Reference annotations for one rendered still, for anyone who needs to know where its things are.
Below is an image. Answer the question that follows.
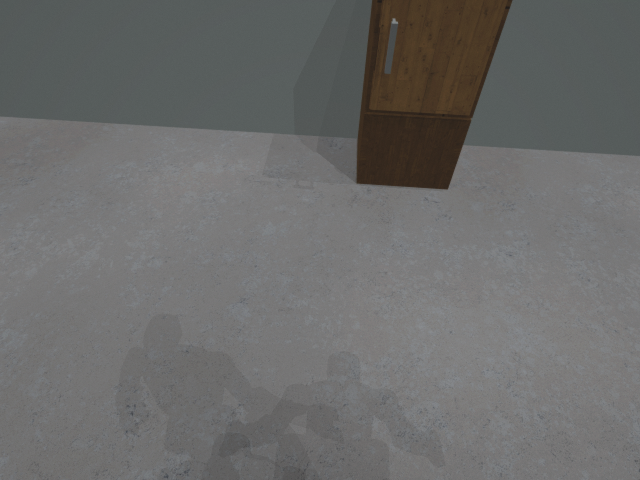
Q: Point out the cupboard door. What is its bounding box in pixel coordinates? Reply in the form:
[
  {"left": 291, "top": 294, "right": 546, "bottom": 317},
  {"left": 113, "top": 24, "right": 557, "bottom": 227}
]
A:
[{"left": 370, "top": 0, "right": 508, "bottom": 116}]

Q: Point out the handle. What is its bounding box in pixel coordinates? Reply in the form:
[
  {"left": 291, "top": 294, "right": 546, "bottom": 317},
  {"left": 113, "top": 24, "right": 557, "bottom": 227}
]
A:
[{"left": 384, "top": 18, "right": 398, "bottom": 74}]

